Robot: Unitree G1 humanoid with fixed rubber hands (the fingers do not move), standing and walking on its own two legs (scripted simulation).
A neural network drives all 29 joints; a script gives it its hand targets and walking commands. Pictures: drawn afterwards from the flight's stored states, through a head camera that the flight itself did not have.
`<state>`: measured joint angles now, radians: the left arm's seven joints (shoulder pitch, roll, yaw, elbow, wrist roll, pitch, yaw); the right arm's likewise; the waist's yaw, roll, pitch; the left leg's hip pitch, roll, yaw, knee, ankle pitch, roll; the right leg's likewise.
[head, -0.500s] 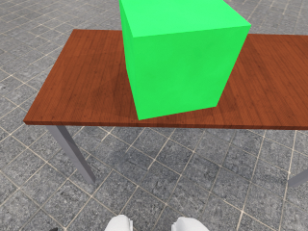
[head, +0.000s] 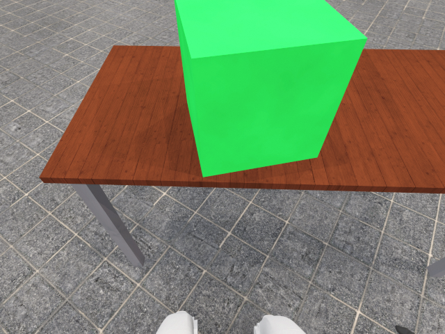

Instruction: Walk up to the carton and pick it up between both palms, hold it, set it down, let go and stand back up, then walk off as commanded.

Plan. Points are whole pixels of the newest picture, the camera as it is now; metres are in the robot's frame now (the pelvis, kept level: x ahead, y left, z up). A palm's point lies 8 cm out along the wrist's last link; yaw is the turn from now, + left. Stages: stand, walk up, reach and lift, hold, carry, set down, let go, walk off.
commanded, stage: walk up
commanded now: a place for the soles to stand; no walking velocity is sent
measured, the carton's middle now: (250, 79) +0.59 -0.05 +0.12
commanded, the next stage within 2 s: reach and lift in 2.00 s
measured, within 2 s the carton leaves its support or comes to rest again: neither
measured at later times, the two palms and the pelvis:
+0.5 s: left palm out of the picture +0.10 +0.31 -0.10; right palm out of the picture +0.08 -0.32 -0.09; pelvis +0.01 +0.01 +0.00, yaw -1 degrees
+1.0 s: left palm out of the picture +0.08 +0.28 -0.12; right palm out of the picture +0.09 -0.34 -0.09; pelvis +0.00 -0.02 +0.00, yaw +0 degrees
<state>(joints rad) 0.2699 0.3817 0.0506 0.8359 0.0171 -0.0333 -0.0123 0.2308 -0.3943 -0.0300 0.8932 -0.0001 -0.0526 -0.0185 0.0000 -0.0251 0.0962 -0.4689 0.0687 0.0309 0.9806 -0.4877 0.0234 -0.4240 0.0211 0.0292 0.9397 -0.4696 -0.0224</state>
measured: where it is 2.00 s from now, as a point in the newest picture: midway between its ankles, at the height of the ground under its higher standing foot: outside the picture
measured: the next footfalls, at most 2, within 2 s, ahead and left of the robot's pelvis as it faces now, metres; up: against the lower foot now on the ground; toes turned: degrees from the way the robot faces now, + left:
left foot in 0.90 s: +0.10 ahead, +0.11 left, +0.00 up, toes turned +1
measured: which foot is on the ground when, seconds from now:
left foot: down 0.00-0.64, up 0.66-0.88, down 0.90-1.00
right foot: down 0.00-1.00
